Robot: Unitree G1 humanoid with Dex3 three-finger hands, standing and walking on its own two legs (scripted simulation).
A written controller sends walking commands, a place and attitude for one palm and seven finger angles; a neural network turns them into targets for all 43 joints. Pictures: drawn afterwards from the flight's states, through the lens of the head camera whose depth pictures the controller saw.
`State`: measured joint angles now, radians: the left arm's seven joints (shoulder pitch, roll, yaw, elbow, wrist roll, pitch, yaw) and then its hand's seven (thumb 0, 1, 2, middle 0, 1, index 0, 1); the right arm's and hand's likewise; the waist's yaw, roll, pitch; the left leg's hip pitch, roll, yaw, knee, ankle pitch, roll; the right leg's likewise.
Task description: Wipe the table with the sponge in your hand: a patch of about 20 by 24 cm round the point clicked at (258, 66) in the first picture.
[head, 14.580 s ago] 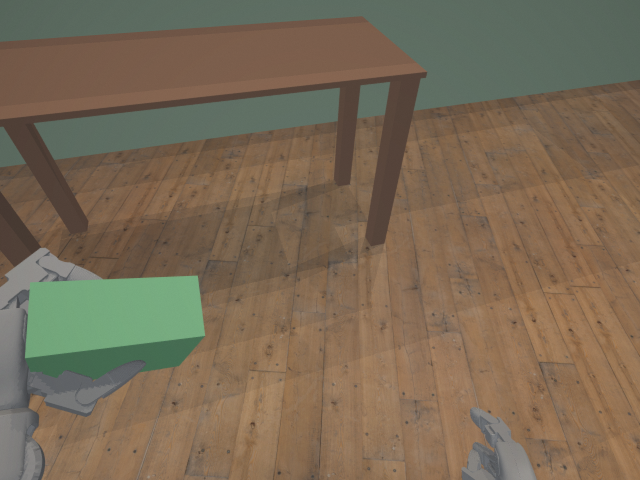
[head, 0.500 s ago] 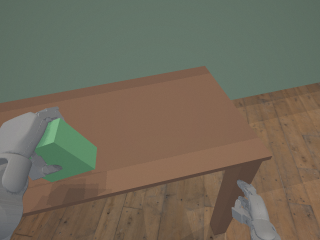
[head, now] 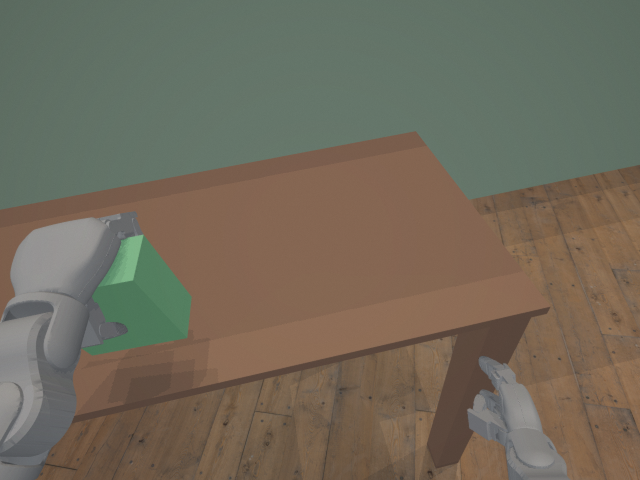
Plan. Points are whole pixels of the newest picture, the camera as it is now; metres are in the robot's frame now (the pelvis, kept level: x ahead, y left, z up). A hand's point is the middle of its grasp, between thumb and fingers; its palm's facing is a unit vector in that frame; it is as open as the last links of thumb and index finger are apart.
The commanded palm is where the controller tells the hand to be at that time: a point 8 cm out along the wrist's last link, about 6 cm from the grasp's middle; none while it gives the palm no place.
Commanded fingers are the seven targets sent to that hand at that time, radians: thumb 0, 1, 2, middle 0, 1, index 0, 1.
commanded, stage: turn the palm down, sponge in hand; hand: left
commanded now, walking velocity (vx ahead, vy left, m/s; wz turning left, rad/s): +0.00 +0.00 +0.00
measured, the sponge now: (126, 308) +0.24 +0.28 +0.12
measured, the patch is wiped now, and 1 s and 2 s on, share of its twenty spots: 0.00 0.00 0.00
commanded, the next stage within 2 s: move the sponge above the wiping area in 0.32 s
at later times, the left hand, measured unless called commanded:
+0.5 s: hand (108, 282) +0.24 +0.27 +0.18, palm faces +0.14 -0.03 -0.99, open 10.1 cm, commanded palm +0.19 +0.27 +0.24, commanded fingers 0.00 0.10 1.30 -1.20 -1.60 -1.20 -1.60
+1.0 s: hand (107, 289) +0.24 +0.29 +0.16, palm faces +0.11 -0.06 -0.99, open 10.1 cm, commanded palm +0.20 +0.27 +0.22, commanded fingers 0.00 0.10 1.30 -1.20 -1.60 -1.20 -1.60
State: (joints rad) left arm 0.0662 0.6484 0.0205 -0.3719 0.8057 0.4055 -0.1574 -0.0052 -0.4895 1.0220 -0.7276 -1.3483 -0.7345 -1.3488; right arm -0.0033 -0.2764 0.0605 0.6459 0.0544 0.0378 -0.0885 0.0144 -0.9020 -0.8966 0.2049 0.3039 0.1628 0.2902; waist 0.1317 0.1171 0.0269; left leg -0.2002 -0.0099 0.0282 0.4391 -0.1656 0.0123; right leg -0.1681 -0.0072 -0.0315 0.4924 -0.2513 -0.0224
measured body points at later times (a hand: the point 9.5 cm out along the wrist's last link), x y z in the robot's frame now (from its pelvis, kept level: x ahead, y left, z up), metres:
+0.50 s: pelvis +0.00 -0.01 +0.00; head -0.02 -0.07 +0.44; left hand +0.22 +0.27 +0.23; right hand +0.26 -0.20 -0.08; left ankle +0.05 +0.11 -0.74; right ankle +0.01 -0.11 -0.74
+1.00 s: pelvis +0.01 -0.01 +0.00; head -0.01 -0.06 +0.45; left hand +0.23 +0.29 +0.21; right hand +0.27 -0.20 -0.08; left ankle +0.05 +0.11 -0.74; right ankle +0.01 -0.11 -0.74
